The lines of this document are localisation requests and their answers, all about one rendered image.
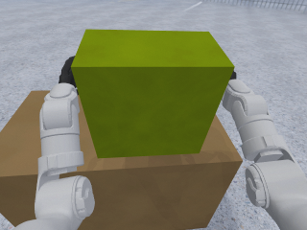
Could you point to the carton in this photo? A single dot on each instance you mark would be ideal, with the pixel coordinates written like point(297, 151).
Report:
point(149, 93)

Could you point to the robot left upper arm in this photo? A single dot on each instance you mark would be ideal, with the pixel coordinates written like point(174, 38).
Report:
point(61, 204)

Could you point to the right robot forearm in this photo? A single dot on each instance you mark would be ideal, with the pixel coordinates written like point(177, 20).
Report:
point(260, 139)

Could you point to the robot right upper arm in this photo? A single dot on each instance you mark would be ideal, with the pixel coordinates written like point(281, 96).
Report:
point(280, 188)

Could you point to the right robot hand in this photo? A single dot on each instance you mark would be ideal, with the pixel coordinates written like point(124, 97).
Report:
point(233, 76)

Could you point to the left robot forearm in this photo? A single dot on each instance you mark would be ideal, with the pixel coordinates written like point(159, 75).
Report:
point(59, 133)

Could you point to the left robot hand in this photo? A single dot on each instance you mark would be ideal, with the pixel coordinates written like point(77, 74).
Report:
point(66, 75)

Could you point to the pedestal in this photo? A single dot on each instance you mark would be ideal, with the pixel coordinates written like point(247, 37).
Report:
point(155, 192)

